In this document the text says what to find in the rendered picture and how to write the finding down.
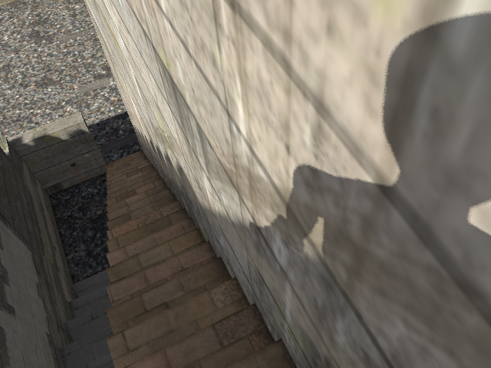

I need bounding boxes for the stairs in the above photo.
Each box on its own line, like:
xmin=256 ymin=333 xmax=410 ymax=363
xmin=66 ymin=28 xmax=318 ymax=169
xmin=106 ymin=150 xmax=297 ymax=368

